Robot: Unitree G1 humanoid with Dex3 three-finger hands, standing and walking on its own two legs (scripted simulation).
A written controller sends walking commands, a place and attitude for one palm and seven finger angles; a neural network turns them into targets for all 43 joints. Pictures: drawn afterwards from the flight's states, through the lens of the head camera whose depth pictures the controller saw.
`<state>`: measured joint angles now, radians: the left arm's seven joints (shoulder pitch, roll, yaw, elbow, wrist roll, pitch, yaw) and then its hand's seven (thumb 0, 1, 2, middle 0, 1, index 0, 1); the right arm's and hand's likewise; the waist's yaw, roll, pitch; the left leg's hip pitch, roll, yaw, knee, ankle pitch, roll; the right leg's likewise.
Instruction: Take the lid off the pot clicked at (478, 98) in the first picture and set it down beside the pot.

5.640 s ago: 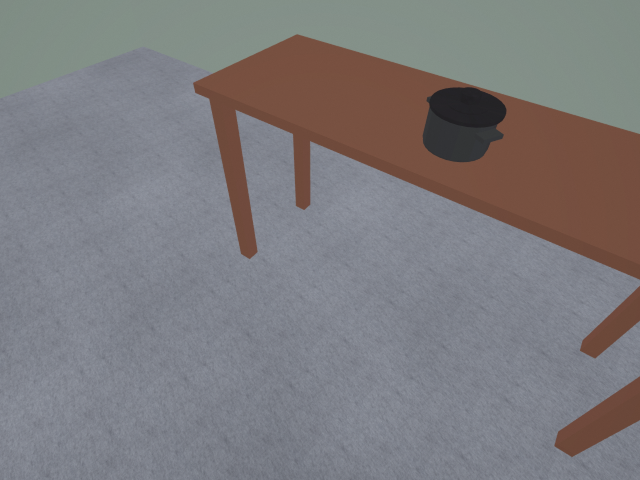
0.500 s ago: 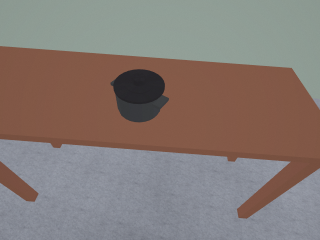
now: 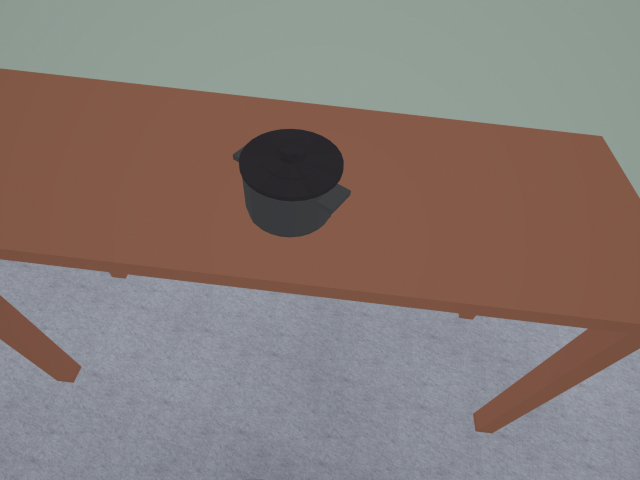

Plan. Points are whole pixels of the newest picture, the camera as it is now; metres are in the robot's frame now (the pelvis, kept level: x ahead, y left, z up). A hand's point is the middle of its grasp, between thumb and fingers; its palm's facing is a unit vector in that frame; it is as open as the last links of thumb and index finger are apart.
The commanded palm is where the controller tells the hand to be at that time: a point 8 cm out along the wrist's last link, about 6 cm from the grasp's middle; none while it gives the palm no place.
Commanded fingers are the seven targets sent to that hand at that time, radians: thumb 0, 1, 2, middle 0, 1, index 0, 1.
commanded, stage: lift the closed hand beside the body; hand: left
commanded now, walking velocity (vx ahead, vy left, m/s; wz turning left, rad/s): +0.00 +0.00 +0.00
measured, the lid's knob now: (291, 150) +0.54 +0.10 +0.10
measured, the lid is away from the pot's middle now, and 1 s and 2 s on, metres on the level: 0.00 0.00 0.00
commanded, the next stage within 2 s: raise the hand higher, near the body in 0.56 s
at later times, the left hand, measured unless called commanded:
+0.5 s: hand out of the picture +0.10 +0.19 -0.01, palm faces +0.28 -0.92 -0.27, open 3.2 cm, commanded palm +0.06 +0.24 +0.03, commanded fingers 0.00 0.90 0.90 -1.30 -1.50 -1.30 -1.50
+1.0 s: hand (111, 465) +0.12 +0.21 +0.05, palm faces +0.26 -0.89 -0.37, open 3.1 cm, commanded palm +0.08 +0.25 +0.09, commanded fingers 0.00 0.90 0.90 -1.30 -1.50 -1.30 -1.50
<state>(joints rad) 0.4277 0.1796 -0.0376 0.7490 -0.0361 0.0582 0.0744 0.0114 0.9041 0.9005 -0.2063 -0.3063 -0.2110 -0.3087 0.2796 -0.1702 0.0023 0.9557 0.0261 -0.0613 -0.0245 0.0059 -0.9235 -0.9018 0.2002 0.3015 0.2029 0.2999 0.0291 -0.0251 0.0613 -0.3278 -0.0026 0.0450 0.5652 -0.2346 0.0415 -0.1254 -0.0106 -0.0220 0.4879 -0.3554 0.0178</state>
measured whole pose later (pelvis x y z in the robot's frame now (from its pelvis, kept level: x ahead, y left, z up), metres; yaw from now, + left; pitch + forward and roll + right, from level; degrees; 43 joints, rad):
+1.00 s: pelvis -0.01 -0.02 +0.01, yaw +0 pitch -5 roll -1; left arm 0.69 0.28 0.15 -0.27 -0.04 -0.05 0.07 0.02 0.89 0.90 -1.29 -1.50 -1.30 -1.50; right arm 0.20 -0.22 0.00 0.60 0.00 -0.10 -0.07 0.01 -0.90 -0.90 0.20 0.30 0.20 0.30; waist 0.06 0.04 0.04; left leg -0.18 0.01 0.03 0.41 -0.15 0.02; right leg 0.02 0.01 -0.03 0.35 -0.28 -0.01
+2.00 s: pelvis -0.03 -0.02 +0.00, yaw +1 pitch -3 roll -1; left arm 0.30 0.64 0.06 -0.33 0.72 0.10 -0.18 0.01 0.41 1.17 -1.14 -0.98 -1.15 -0.98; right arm 0.09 -0.27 0.02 0.56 0.04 0.10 -0.03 0.01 -0.90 -0.90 0.20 0.30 0.20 0.30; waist 0.07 0.13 0.00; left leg -0.29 0.01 0.01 0.50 -0.15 0.02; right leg -0.11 0.01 -0.05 0.48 -0.31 0.00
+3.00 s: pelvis -0.05 -0.01 +0.00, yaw +2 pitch -4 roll -1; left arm -0.42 0.60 -0.16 0.05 0.80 0.15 -0.39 0.00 -0.35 1.52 -0.85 -0.08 -0.85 -0.09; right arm 0.07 -0.28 0.05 0.61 0.04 0.07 0.00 0.01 -0.90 -0.90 0.20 0.30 0.20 0.30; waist 0.07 0.11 0.06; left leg -0.28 -0.02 0.00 0.42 -0.07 0.03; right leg -0.13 -0.01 -0.06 0.47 -0.28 0.00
